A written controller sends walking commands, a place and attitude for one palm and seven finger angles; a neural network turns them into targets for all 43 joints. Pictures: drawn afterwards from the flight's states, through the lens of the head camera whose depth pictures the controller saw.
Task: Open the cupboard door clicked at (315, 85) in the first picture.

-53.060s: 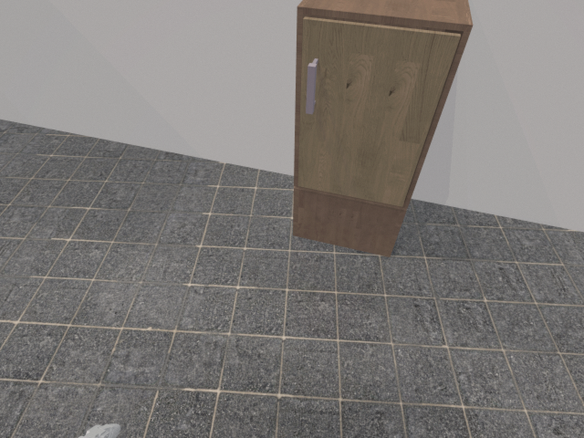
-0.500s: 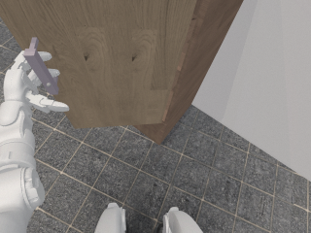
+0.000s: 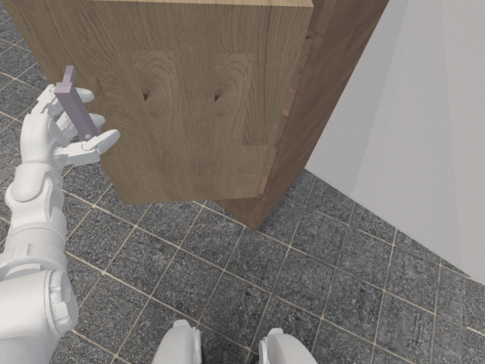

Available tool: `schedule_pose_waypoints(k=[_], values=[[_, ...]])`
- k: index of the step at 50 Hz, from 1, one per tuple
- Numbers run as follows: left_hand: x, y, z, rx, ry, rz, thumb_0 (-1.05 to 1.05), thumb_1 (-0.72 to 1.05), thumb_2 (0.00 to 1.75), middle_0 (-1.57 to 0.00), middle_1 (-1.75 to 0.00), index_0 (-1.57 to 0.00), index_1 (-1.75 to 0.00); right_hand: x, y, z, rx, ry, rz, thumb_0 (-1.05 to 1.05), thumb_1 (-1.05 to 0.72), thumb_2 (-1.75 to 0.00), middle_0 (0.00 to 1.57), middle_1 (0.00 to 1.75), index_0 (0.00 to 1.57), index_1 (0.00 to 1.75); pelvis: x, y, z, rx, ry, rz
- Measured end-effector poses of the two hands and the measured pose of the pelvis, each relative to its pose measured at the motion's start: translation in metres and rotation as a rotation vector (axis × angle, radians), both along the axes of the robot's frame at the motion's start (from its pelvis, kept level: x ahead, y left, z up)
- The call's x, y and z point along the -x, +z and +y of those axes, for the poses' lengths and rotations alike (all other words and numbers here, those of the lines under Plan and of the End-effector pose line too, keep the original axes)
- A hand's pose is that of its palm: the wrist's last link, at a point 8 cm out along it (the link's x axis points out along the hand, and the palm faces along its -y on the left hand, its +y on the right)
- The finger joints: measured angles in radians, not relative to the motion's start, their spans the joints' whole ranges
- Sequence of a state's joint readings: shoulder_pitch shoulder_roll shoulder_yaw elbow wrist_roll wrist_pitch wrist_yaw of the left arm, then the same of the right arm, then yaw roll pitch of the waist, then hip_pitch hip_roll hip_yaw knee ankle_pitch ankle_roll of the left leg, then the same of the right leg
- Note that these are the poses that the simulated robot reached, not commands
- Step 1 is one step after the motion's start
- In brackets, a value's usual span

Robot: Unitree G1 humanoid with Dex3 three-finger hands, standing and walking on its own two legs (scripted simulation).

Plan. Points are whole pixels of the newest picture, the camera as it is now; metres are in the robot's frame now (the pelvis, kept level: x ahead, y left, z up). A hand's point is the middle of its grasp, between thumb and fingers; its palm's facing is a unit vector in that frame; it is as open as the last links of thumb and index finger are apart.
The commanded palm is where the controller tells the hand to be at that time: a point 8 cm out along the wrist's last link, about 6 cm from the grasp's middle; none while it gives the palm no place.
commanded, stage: close the thumb around the handle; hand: left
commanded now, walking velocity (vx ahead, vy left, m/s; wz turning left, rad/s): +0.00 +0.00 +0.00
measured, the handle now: (84, 111) +0.52 +0.26 +0.06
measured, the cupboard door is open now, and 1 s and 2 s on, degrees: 43 70 84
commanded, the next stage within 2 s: pull the door open along its arc in 0.28 s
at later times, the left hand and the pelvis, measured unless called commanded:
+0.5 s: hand (92, 137) +0.46 +0.23 +0.07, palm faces +0.07 -1.00 +0.00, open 5.8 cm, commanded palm +0.42 +0.27 +0.06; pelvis +0.00 +0.00 +0.00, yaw +0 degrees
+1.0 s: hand (124, 221) +0.31 +0.16 +0.07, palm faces +0.27 -0.96 +0.10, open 6.2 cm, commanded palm +0.24 +0.23 +0.06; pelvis +0.02 -0.01 +0.02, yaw +0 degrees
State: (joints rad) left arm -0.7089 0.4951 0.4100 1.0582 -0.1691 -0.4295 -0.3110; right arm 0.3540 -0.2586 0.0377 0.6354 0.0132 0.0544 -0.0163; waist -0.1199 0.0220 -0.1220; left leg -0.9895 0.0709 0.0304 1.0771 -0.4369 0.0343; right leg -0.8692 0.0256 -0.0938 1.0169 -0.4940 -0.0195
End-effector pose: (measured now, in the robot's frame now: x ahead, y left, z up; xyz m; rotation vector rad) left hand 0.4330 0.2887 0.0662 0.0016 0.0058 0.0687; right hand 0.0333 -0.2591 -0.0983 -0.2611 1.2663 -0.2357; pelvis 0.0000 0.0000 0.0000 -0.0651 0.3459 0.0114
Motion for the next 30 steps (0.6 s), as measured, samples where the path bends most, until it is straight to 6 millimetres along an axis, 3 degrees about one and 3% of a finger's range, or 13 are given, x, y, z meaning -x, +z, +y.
schedule_pose_waypoints(k=[10, 24, 30], values=[[0.0, 0.0, -0.003, 0.005, 0.003, 0.004, 0.0, 0.7, 0.82, -0.35, -1.32, -0.36, -1.32, 0.002, 0.001, -0.003, 0.01, -0.002, -0.003, 0.01, -0.91, -0.9, 0.21, 0.3, 0.21, 0.3, 0.002, 0.0, 0.0, -0.002, -0.001, 0.0], [0.0, 0.0, -0.006, 0.002, 0.005, 0.001, 0.0, 0.72, 0.83, -0.33, -1.33, -0.34, -1.33, 0.004, 0.0, -0.007, 0.008, -0.002, 0.006, 0.01, -0.91, -0.9, 0.21, 0.3, 0.21, 0.3, 0.003, 0.0, -0.004, -0.006, 0.0, 0.0], [0.011, 0.0, -0.008, 0.002, 0.0, 0.001, 0.0, 0.73, 0.8, -0.32, -1.33, -0.33, -1.33, -0.002, 0.003, -0.007, -0.008, -0.02, -0.019, 0.01, -0.91, -0.9, 0.21, 0.3, 0.21, 0.3, -0.002, 0.004, -0.005, -0.012, -0.012, -0.008]])
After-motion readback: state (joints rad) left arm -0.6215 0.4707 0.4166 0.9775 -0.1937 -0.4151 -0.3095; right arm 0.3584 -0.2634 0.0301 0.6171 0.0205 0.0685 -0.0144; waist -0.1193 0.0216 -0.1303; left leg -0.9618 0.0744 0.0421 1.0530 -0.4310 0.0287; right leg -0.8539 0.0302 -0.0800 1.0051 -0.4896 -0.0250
